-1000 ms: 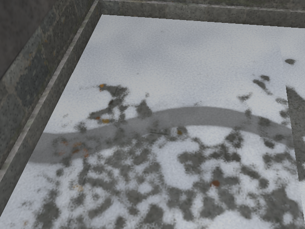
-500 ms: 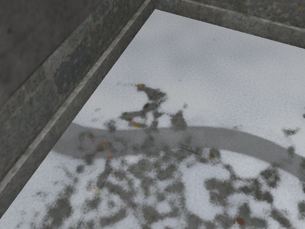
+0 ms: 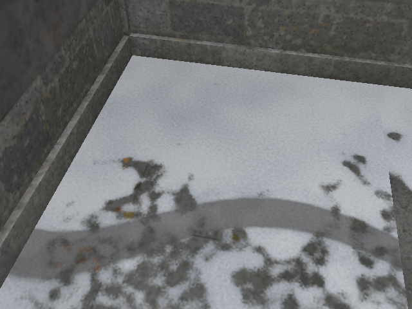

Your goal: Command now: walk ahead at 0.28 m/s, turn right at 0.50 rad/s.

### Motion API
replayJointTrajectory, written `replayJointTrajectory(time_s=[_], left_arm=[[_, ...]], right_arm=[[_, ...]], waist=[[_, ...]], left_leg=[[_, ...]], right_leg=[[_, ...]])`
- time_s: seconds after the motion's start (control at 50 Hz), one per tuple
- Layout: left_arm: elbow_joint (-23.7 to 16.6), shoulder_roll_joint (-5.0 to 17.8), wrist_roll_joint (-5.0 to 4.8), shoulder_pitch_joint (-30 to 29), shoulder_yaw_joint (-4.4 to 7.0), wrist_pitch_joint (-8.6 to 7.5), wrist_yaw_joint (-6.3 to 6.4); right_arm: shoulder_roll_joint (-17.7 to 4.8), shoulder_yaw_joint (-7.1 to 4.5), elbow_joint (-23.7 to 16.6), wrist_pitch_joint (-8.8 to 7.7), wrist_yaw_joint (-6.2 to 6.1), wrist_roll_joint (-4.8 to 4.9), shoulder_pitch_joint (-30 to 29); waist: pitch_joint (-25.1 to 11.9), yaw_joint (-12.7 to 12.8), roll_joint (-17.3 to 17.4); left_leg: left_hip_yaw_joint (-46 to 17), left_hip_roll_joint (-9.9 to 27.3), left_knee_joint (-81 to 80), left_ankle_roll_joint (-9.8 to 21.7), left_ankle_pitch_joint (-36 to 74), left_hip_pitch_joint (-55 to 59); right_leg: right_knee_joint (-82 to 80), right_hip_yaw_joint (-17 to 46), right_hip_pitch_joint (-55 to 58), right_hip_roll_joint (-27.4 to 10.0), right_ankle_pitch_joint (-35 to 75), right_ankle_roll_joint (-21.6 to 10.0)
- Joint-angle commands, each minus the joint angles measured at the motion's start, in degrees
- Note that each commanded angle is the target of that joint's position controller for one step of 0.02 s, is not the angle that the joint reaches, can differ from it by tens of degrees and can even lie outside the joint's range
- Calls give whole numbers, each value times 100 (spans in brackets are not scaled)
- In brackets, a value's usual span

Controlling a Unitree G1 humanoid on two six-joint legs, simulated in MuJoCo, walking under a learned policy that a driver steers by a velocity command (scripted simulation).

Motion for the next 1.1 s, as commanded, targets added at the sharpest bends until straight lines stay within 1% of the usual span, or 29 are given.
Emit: replayJointTrajectory(time_s=[0.02, 0.08, 0.12, 0.18, 0.2, 0.22, 0.24, 0.26, 0.28, 0.3, 0.32, 0.34, 0.4, 0.48, 0.54, 0.6, 0.66, 0.68, 0.7, 0.72, 0.74, 0.76, 0.78, 0.8, 0.82, 0.84, 0.9, 1.0, 1.1], left_arm=[[-581, 396, -14, -384, 97, -169, -117], [-660, 193, 31, -585, 5, -177, -238], [-689, 166, 27, -589, -26, -183, -297], [-587, 372, 7, -179, 61, -152, -320], [-442, 466, 11, 166, 128, -125, -297], [-263, 717, -35, 786, 283, -106, -245], [-179, 1306, -33, 1543, 458, -112, -155], [-414, 1885, 18, 1539, 483, -236, -182], [-439, 1366, 44, 1421, 355, -376, -217], [-423, 1024, 85, 1255, 233, -459, -221], [-473, 822, 100, 946, 166, -477, -221], [-510, 698, 109, 652, 120, -455, -204], [-479, 707, 136, 542, 108, -446, -88], [-180, 795, 22, 960, 161, -416, 46], [21, 825, -41, 1294, 188, -384, 80], [165, 792, -72, 1445, 198, -320, 111], [198, 848, -40, 1345, 251, -229, 140], [154, 796, -29, 1242, 236, -216, 123], [30, 667, 16, 1048, 179, -216, 83], [-142, 332, 176, 1076, 53, -244, 70], [-180, 29, -47, 2050, -46, -297, 45], [-6, 662, -141, 1828, 69, -293, 64], [-106, 919, -120, 1115, 145, -276, 50], [-176, 831, -53, 788, 142, -269, 60], [-256, 744, 17, 578, 157, -278, 39], [-280, 615, -16, 633, 151, -253, 1], [-390, 268, -31, 509, 70, -156, -31], [-560, 198, 7, -111, -10, -229, -169], [-886, 200, -13, -1019, -38, -275, -343]], right_arm=[[-849, -207, -334, -118, -77, 95, -91], [-946, -244, -267, -138, -27, 72, -132], [-1088, -296, -213, -144, 37, 135, -167], [-1156, -319, -128, -94, 133, 226, -190], [-1043, -285, -106, -84, 147, 213, -143], [-797, -193, -75, -92, 161, 120, -37], [-374, -51, -246, -123, 166, -59, -182], [-219, 24, -730, -277, 131, -7, -405], [-723, -72, -715, -422, 142, 239, -678], [-865, -103, -678, -497, 168, 284, -769], [-802, -90, -543, -518, 152, 149, -649], [-796, -107, -470, -516, 145, -5, -611], [-681, -93, -372, -434, 208, -67, -713], [-307, 73, -494, -402, 255, -28, -1568], [-291, 108, -631, -429, 342, 63, -2180], [-417, 71, -709, -483, 401, 80, -2417], [-580, -19, -645, -533, 379, 90, -2091], [-722, -108, -525, -553, 333, 74, -1571], [-924, -202, -394, -567, 284, 23, -747], [-1317, -284, -321, -518, 208, -32, 320], [-1394, -286, -116, -464, 276, -37, 431], [-770, -165, -250, -416, 261, 63, 219], [-506, -95, -264, -369, 212, 84, -73], [-493, -68, -228, -341, 208, 38, -305], [-424, -50, -154, -333, 208, 3, -422], [-393, -33, -109, -356, 197, -50, -482], [-451, -77, 96, -448, 207, 38, -516], [-789, -161, 310, -412, 186, 48, -512], [-1094, -226, 551, -276, 159, 180, -65]], waist=[[284, -66, 813], [167, -150, 854], [65, -133, 916], [-14, 108, 788], [-67, 236, 631], [-285, 495, 268], [-348, 776, -1172], [-667, 639, -2075], [-428, 790, -1101], [-147, 622, -822], [5, 408, -415], [95, 251, -382], [72, 102, -355], [173, 343, -302], [266, 542, -384], [299, 570, -391], [181, 362, -616], [-135, 90, -645], [-809, -349, -579], [-1853, -676, 206], [-2494, -127, 2227], [-1788, -263, 1357], [-938, -384, 776], [-439, -256, 326], [-115, -148, 303], [-30, -2, 492], [183, 93, 596], [293, -35, 418], [494, -322, 367]], left_leg=[[-2227, 1768, -2037, 1041, -1594, 1154], [-836, 1340, -2046, 799, -321, 566], [-358, 1272, -1964, 735, -126, 281], [-160, 1477, -1511, 673, -578, 52], [13, 1405, -1090, 578, -636, -214], [380, 1177, -34, 384, -304, -590], [925, 630, 2445, -95, -929, -1787], [42, -250, 4014, -284, -1891, -3698], [-547, 106, 4577, -122, -1466, -4196], [-593, 314, 4391, 52, -893, -4153], [-595, 508, 4014, 62, -408, -3790], [-602, 601, 3506, 25, -71, -3394], [-400, 424, 2717, -174, 687, -2781], [-313, 76, 961, -352, 1776, -2269], [-338, -89, 237, -326, 2102, -1934], [-494, -135, -197, -194, 2066, -1780], [-415, -200, -366, 11, 1411, -1085], [-260, -270, -546, 166, 1399, -253], [-508, 122, -440, 451, 1480, 1173], [-1674, 1232, -183, 799, 1222, 2966], [-4450, 2450, -848, 1659, -33, 4422], [-4338, 2294, -1155, 1425, -963, 3847], [-3256, 2026, -1260, 1177, -706, 2977], [-2608, 1793, -1408, 1079, 73, 2161], [-2159, 1597, -1563, 1057, 582, 1606], [-1771, 1461, -1733, 1014, 813, 1237], [-1083, 1450, -2125, 1133, 1287, 834], [9, 1299, -2244, 1032, 2065, 977], [552, 1448, -2115, 774, 2263, 1584]], right_leg=[[726, 6, -1964, -592, 392, 105], [-241, -472, -883, -655, 969, 194], [-1011, -657, -91, -595, 977, 154], [-1901, -1012, 859, -370, 1278, -23], [-2042, -1188, 1422, -166, 1234, -113], [-2223, -1083, 2303, -17, 1079, -282], [-3087, 877, 3136, -1101, 579, -774], [-4336, 4188, 3807, -2177, -925, -1941], [-4679, 4317, 3670, -2339, -1389, -2031], [-4490, 3718, 3316, -2190, -1006, -1824], [-4319, 3038, 2869, -1921, -253, -1603], [-4304, 2485, 2445, -1657, 442, -1454], [-4438, 1661, 2000, -1247, 1882, -1348], [-4314, 1054, 1769, -921, 2715, -1117], [-4254, 1222, 1764, -955, 2553, -1052], [-3960, 1588, 2163, -1101, 2562, -983], [-3487, 1789, 2388, -1152, 3405, -841], [-2991, 1686, 2314, -948, 4190, -724], [-1936, 1496, 1835, -648, 4302, -539], [-205, 1040, 848, -173, 2614, -320], [1467, 740, -1094, 424, -832, -8], [2016, 793, -1610, -105, -443, 68], [1977, 529, -1690, -301, 128, 112], [1827, 357, -1498, -506, 510, 145], [1575, 326, -1377, -654, 719, 145], [1447, 299, -1122, -784, 836, 127], [1015, 131, -1180, -930, 934, 159], [-478, -92, -1213, -947, 2387, 178], [-1734, -515, -1003, -767, 2727, -55]])
Keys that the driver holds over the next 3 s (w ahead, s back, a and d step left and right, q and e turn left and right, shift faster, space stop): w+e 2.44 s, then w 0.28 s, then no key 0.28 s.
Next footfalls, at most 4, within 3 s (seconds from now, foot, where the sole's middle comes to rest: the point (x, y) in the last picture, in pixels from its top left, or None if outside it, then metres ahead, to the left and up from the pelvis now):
0.24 right None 0.13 -0.17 -0.77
0.70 left None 0.50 -0.08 -0.77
1.22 right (353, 282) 0.59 -0.47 -0.77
1.70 left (350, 197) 0.93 -0.54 -0.77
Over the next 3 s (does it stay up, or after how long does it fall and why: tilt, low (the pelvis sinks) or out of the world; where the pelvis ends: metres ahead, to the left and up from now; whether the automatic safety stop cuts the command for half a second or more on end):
stays up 0.88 -1.09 -0.16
